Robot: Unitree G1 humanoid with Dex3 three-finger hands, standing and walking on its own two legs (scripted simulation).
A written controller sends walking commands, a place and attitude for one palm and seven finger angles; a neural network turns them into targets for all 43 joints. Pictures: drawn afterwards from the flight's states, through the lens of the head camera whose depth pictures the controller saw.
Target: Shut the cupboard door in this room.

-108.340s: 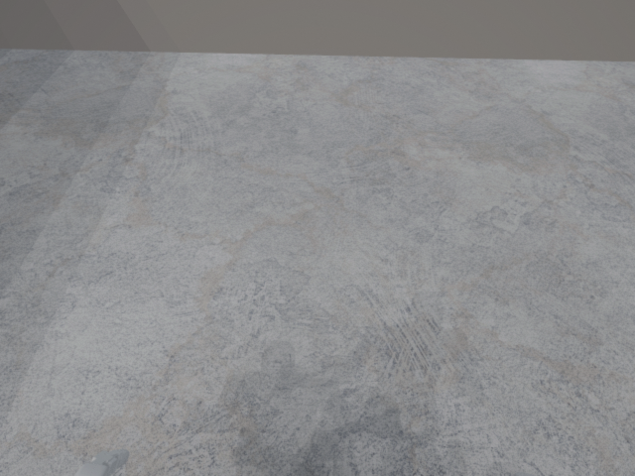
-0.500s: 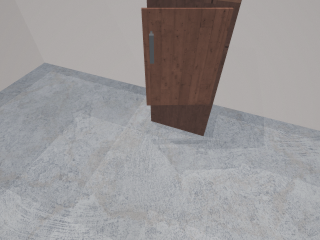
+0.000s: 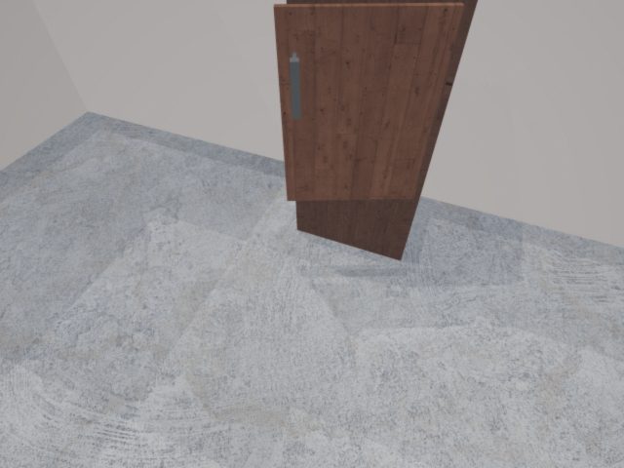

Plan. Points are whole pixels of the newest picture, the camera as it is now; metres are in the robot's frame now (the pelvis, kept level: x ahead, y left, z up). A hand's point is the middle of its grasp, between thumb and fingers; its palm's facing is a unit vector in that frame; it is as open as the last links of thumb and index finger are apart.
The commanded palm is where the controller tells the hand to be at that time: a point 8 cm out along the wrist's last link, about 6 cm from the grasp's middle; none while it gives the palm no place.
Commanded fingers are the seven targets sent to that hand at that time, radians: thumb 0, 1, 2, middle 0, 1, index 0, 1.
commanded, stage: look to check the result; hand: left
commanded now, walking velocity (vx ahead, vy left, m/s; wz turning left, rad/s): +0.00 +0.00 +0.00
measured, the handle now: (295, 85) +0.95 +0.10 +0.01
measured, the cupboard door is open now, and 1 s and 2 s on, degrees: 23 23 23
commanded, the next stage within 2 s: walk to a spot facing it in 0.18 s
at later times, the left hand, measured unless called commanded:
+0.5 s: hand out of the picture +0.07 +0.21 -0.17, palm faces -0.04 -0.96 -0.28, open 7.4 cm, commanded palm none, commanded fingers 0.00 0.90 0.90 -0.20 -0.30 -0.20 -0.30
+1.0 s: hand out of the picture +0.12 +0.16 -0.18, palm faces -0.26 -0.92 -0.28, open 7.4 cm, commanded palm none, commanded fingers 0.00 0.90 0.90 -0.20 -0.30 -0.20 -0.30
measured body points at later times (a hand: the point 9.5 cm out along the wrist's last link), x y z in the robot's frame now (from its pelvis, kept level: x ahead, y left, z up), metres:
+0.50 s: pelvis +0.01 -0.01 +0.00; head +0.03 -0.01 +0.44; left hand +0.08 +0.26 -0.15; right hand +0.07 -0.29 -0.15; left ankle +0.00 +0.11 -0.75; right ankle -0.01 -0.10 -0.75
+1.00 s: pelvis +0.00 -0.03 -0.03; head +0.02 -0.07 +0.41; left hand +0.13 +0.20 -0.16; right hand -0.05 -0.28 -0.20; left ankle +0.00 +0.10 -0.73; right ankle -0.04 -0.13 -0.75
